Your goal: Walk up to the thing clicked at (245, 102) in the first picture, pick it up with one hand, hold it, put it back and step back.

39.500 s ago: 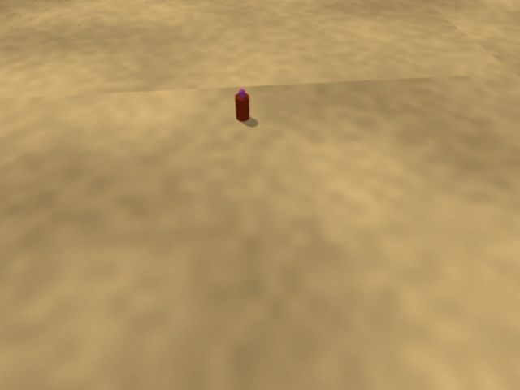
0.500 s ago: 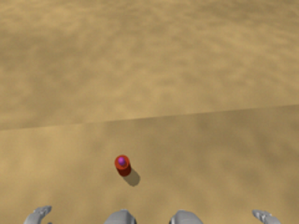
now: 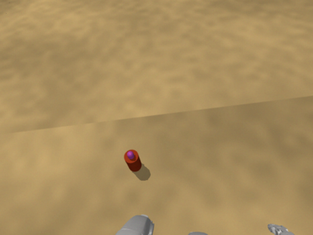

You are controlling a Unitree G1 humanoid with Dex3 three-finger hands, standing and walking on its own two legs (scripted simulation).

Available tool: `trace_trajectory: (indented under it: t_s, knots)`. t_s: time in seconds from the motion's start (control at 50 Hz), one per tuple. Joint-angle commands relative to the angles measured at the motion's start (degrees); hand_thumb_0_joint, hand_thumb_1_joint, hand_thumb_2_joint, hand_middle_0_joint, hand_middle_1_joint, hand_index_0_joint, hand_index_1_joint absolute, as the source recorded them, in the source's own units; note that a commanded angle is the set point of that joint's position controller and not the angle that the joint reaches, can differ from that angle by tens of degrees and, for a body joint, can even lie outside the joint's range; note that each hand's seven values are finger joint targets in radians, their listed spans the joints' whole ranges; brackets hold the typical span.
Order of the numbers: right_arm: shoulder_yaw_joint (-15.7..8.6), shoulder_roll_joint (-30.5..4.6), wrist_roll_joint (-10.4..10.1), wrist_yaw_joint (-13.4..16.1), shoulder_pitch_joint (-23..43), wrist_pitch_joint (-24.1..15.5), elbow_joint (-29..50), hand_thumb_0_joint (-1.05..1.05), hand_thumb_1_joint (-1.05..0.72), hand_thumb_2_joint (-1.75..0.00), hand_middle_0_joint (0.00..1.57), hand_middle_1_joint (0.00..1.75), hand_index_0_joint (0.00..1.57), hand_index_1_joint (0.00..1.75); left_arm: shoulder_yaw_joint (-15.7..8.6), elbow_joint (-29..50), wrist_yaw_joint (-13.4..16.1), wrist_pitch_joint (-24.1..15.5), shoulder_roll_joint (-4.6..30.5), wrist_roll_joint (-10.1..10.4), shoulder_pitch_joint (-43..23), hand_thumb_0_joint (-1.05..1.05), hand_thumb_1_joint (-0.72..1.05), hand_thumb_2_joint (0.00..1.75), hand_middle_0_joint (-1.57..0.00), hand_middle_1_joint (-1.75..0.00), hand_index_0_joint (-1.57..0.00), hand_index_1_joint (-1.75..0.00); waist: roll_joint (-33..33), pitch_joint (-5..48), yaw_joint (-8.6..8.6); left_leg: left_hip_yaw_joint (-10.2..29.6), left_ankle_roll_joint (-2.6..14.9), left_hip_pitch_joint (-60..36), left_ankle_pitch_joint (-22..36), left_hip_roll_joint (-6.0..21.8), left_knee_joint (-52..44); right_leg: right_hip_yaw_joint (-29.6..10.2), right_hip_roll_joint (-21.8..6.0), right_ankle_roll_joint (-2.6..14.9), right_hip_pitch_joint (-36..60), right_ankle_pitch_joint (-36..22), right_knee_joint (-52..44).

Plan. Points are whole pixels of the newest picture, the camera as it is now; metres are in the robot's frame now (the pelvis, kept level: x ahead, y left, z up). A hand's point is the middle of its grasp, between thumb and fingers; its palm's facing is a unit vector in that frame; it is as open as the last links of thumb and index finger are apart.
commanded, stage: step back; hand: left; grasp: from the side
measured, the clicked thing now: (132, 159) +0.56 +0.21 -0.66
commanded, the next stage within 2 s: none
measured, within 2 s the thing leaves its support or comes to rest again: neither
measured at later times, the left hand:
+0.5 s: hand out of the picture -0.06 +0.29 -0.16, palm faces -0.01 -0.91 -0.40, open 7.4 cm
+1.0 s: hand out of the picture -0.17 +0.30 -0.15, palm faces +0.05 -0.90 -0.43, open 7.4 cm
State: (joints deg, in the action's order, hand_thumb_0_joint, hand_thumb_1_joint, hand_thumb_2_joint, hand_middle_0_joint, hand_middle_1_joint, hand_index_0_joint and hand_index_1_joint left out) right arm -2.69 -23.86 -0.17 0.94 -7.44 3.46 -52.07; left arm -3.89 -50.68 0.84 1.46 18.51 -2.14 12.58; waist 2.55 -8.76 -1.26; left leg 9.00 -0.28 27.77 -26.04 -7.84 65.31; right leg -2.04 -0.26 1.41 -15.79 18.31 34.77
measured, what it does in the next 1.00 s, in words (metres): walks backwards: left foot, then right foot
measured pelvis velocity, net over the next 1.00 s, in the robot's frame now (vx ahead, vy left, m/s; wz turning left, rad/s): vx -0.32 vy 0.02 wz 0.05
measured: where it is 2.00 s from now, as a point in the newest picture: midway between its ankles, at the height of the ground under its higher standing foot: outside the picture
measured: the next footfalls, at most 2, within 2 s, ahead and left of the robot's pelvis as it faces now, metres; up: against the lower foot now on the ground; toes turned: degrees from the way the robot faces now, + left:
left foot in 0.16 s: -0.01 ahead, +0.13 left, +0.00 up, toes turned +0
right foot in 0.56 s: -0.16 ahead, -0.12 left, +0.00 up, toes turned +1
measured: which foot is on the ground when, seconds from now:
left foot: up 0.00-0.14, down 0.16-0.60, up 0.62-0.92, down 0.94-1.00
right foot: down 0.00-0.20, up 0.22-0.54, down 0.56-0.96, up 0.98-1.00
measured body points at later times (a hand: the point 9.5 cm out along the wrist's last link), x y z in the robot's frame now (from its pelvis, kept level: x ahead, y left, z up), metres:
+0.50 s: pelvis -0.14 +0.01 -0.01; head -0.08 +0.02 +0.44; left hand -0.06 +0.33 -0.13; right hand +0.01 -0.29 -0.11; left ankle -0.05 +0.13 -0.73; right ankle -0.19 -0.13 -0.70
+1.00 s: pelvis -0.32 +0.02 -0.02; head -0.25 +0.02 +0.43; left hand -0.18 +0.34 -0.12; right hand -0.25 -0.29 -0.14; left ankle -0.32 +0.15 -0.73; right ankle -0.21 -0.12 -0.72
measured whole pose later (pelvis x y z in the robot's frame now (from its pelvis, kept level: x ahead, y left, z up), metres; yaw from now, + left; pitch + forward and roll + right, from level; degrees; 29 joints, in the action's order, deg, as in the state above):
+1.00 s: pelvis -0.32 +0.02 -0.02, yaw +3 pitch -4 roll +3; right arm -3.4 -21.1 2.2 -0.3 -11.6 3.6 -52.2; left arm -4.1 -44.4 2.1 3.0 23.0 -0.8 3.9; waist -3.2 -12.5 0.2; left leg 1.3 0.2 13.8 -20.8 -3.7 38.3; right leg -3.6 -4.3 -0.2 -26.5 19.3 45.2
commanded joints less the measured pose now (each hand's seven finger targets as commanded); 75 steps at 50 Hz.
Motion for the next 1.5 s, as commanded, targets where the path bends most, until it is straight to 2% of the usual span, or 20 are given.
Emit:
trace_trajectory:
  t_s: [0.0, 0.08, 0.14, 0.2, 0.28, 0.48, 0.54, 0.58, 0.6, 0.68, 0.8, 0.92, 0.98, 1.04, 1.24, 1.28, 1.3, 1.32, 1.38, 1.48]
  knots:
    - [-1.7, -8.1, 0.2, 1.1, 2.2, -1.9, 5.6, 0.00, -0.90, -0.90, 0.20, 0.30, 0.20, 0.30, -4.5, 6.5, 2.3, -1.5, 14.7, 0.3, 1.3, 0.00, 0.90, 0.90, -0.20, -0.30, -0.20, -0.30, -10.6, 11.1, -2.63, -1.1, -0.43, 7.7, -2.2, 3.0, -10.2, -11.8, -13.2, 10.31, 21.7, -40.0, -3.7]
    - [-2.3, -8.0, 0.7, 0.8, -1.1, -2.5, 5.4, 0.00, -0.90, -0.90, 0.20, 0.30, 0.20, 0.30, -4.3, 8.1, 2.1, -0.8, 16.2, 1.4, 0.0, 0.00, 0.90, 0.90, -0.20, -0.30, -0.20, -0.30, -14.3, 13.7, -1.21, -5.5, 0.96, -3.8, -0.6, 6.8, -28.1, -12.1, -14.4, 10.28, 18.1, -42.5, 0.2]
    - [-3.8, -10.2, 1.7, 0.3, -4.3, -2.6, 4.1, 0.00, -0.90, -0.90, 0.20, 0.30, 0.20, 0.30, -3.3, 10.0, 1.4, 0.1, 15.7, 2.0, -4.1, 0.00, 0.90, 0.90, -0.20, -0.30, -0.20, -0.30, -7.8, 13.9, 1.78, -3.2, 2.90, -17.7, 24.4, 9.6, -40.5, -7.9, -8.8, 4.34, 3.9, -25.3, 5.2]
    - [-5.3, -18.2, 2.2, -0.6, -1.4, -2.4, 6.1, 0.00, -0.90, -0.90, 0.20, 0.30, 0.20, 0.30, -4.0, 9.4, 2.4, 0.5, 14.9, 1.6, -6.2, 0.00, 0.90, 0.90, -0.20, -0.30, -0.20, -0.30, 11.5, 11.7, 4.67, 23.0, 19.20, -11.5, 32.8, 30.6, -46.3, -6.9, 6.3, -0.39, -6.4, 22.1, 32.6]
    - [-3.3, -10.8, 2.2, 0.0, 6.0, -2.3, 8.3, 0.00, -0.90, -0.90, 0.20, 0.30, 0.20, 0.30, -3.9, 5.9, 1.4, 0.5, 14.6, 2.2, 0.6, 0.00, 0.90, 0.90, -0.20, -0.30, -0.20, -0.30, 4.5, 7.1, -1.01, 4.5, 12.18, -11.4, 26.7, 20.4, -44.4, -7.9, 6.9, -0.21, -11.4, 10.0, 40.4]
    - [-4.2, -11.9, 1.8, -0.6, 1.9, -0.9, 9.4, 0.00, -0.90, -0.90, 0.20, 0.30, 0.20, 0.30, -3.5, 4.4, 1.0, -1.5, 13.7, 1.5, 3.5, 0.00, 0.90, 0.90, -0.20, -0.30, -0.20, -0.30, 9.7, 13.6, 2.55, 3.0, 13.05, -21.2, 29.0, 20.6, -36.9, 0.5, 1.3, -3.20, -1.0, 6.0, 1.8]
    - [-4.1, -11.1, 0.5, -0.7, 4.1, 0.1, 9.6, 0.00, -0.90, -0.90, 0.20, 0.30, 0.20, 0.30, -4.2, 1.6, 0.7, -1.8, 15.3, 0.3, 9.0, 0.00, 0.90, 0.90, -0.20, -0.30, -0.20, -0.30, 5.5, 14.1, -0.14, 1.1, 6.85, -8.6, 14.8, 16.7, -33.3, -1.2, 0.2, 0.44, 10.0, -4.2, -10.6]
    - [-3.7, -8.0, 0.2, -0.3, 7.3, 0.0, 11.2, 0.00, -0.90, -0.90, 0.20, 0.30, 0.20, 0.30, -6.8, 5.1, 0.5, -1.5, 25.8, -0.7, 3.1, 0.00, 0.90, 0.90, -0.20, -0.30, -0.20, -0.30, -19.2, 7.0, -3.12, -3.1, -0.13, 2.1, -6.8, 1.0, -8.0, -31.6, -22.5, 13.86, -5.4, 4.9, -20.7]
    - [-4.8, -10.9, 0.6, 0.2, 6.5, 0.3, 10.5, 0.00, -0.90, -0.90, 0.20, 0.30, 0.20, 0.30, -6.7, 7.6, 1.0, -1.8, 26.5, -0.6, -2.6, 0.00, 0.90, 0.90, -0.20, -0.30, -0.20, -0.30, -19.1, 2.2, -2.05, 3.1, -1.12, -1.2, -7.2, 4.5, 2.2, -36.4, -26.6, 17.23, -15.3, 4.7, -22.8]
    - [-3.7, -8.3, -0.2, 0.0, -3.8, -0.2, 5.3, 0.00, -0.90, -0.90, 0.20, 0.30, 0.20, 0.30, -5.2, 9.2, 1.2, -1.8, 17.0, -0.3, -11.1, 0.00, 0.90, 0.90, -0.20, -0.30, -0.20, -0.30, -10.9, 4.0, 4.70, 2.1, -0.58, -1.0, 2.3, -1.3, 7.5, -7.8, -10.2, 7.30, -7.2, -13.0, -13.5]
    - [-2.5, -7.7, 0.8, 0.6, -1.2, -1.3, 7.2, 0.00, -0.90, -0.90, 0.20, 0.30, 0.20, 0.30, -4.9, 8.2, 2.2, -0.9, 15.9, -0.3, -0.4, 0.00, 0.90, 0.90, -0.20, -0.30, -0.20, -0.30, -13.8, 10.4, -2.76, -1.6, -2.19, 3.5, -5.1, 4.4, -12.4, -10.7, -14.3, 10.05, 16.2, -24.6, -6.6]
    - [-4.6, -10.7, 2.2, 0.2, -9.6, -1.7, 3.1, 0.00, -0.90, -0.90, 0.20, 0.30, 0.20, 0.30, -3.1, 10.2, 1.7, 1.1, 15.8, 1.5, -5.0, 0.00, 0.90, 0.90, -0.20, -0.30, -0.20, -0.30, -8.3, 13.1, 1.64, -3.0, 1.92, -17.6, 16.7, 9.0, -43.0, -6.4, -9.4, 3.69, 1.2, -17.9, 4.9]
    - [-5.9, -20.5, 3.0, -0.7, -1.5, -1.7, 6.4, 0.00, -0.90, -0.90, 0.20, 0.30, 0.20, 0.30, -3.9, 10.3, 2.7, 0.9, 15.9, 1.2, -9.8, 0.00, 0.90, 0.90, -0.20, -0.30, -0.20, -0.30, 12.8, 7.6, 4.20, 25.1, 19.35, -3.0, 23.6, 31.7, -49.7, -6.7, 4.0, -0.96, -7.1, 20.7, 33.9]
    - [-3.3, -11.8, 3.3, -0.1, 5.2, -2.0, 7.9, 0.00, -0.90, -0.90, 0.20, 0.30, 0.20, 0.30, -3.9, 6.5, 1.7, 0.9, 15.3, 2.5, -3.6, 0.00, 0.90, 0.90, -0.20, -0.30, -0.20, -0.30, 5.2, 6.3, -1.15, 4.5, 12.63, -7.8, 29.9, 20.6, -43.0, -7.9, 5.5, -0.14, -10.0, 11.6, 39.4]
    - [-3.7, -12.7, 1.0, -0.2, 1.2, 0.0, 7.4, 0.00, -0.90, -0.90, 0.20, 0.30, 0.20, 0.30, -2.3, 2.2, 1.1, -1.7, 12.4, 0.5, 2.8, 0.00, 0.90, 0.90, -0.20, -0.30, -0.20, -0.30, 8.0, 16.1, 0.33, 1.3, 10.35, -22.4, 32.8, 19.3, -30.2, 3.6, 2.2, -1.34, 3.8, -3.9, -13.8]
    - [-2.4, -8.9, 0.4, -0.4, 2.9, -0.2, 8.2, 0.00, -0.90, -0.90, 0.20, 0.30, 0.20, 0.30, -3.8, 1.8, 1.1, -2.2, 17.5, -0.6, 3.5, 0.00, 0.90, 0.90, -0.20, -0.30, -0.20, -0.30, -2.6, 15.0, -0.34, -0.8, 5.02, -5.2, 14.8, 12.3, -23.3, -12.8, -6.3, 2.26, 11.9, -6.6, -13.5]
    - [-2.3, -7.6, 0.4, 0.3, 5.3, -0.3, 9.2, 0.00, -0.90, -0.90, 0.20, 0.30, 0.20, 0.30, -5.5, 2.9, 0.8, -1.7, 23.7, -0.5, 0.5, 0.00, 0.90, 0.90, -0.20, -0.30, -0.20, -0.30, -16.2, 11.7, -2.85, -4.0, 1.41, 1.1, -5.1, 3.0, -12.6, -26.5, -19.3, 12.06, 3.8, -8.0, -16.2]
    - [-3.7, -10.0, 0.7, 0.9, 4.8, 0.0, 8.8, 0.00, -0.90, -0.90, 0.20, 0.30, 0.20, 0.30, -5.9, 5.0, 1.0, -1.9, 26.2, -0.6, -3.3, 0.00, 0.90, 0.90, -0.20, -0.30, -0.20, -0.30, -17.7, 6.9, -2.90, 1.2, -0.24, -3.0, -9.7, 5.4, -1.1, -34.0, -26.0, 17.13, -10.0, -6.3, -19.1]
    - [-3.3, -10.4, 0.1, 0.3, 0.3, -0.4, 5.0, 0.00, -0.90, -0.90, 0.20, 0.30, 0.20, 0.30, -4.0, 6.1, 1.1, -2.4, 18.0, -0.3, -8.3, 0.00, 0.90, 0.90, -0.20, -0.30, -0.20, -0.30, -7.5, 5.0, 2.19, 2.2, 0.37, -1.8, -1.7, 1.9, 3.8, -13.5, -14.4, 10.82, -4.6, -18.3, -11.7]
    - [-2.1, -7.8, 1.1, -0.2, -0.1, -2.4, 4.4, 0.00, -0.90, -0.90, 0.20, 0.30, 0.20, 0.30, -4.1, 4.1, 0.4, -2.6, 16.0, -1.4, -1.8, 0.00, 0.90, 0.90, -0.20, -0.30, -0.20, -0.30, -12.2, 7.4, -2.74, -4.4, -1.13, 0.9, -0.6, 4.1, -17.1, -10.4, -8.3, 6.87, 8.8, 11.4, -13.4]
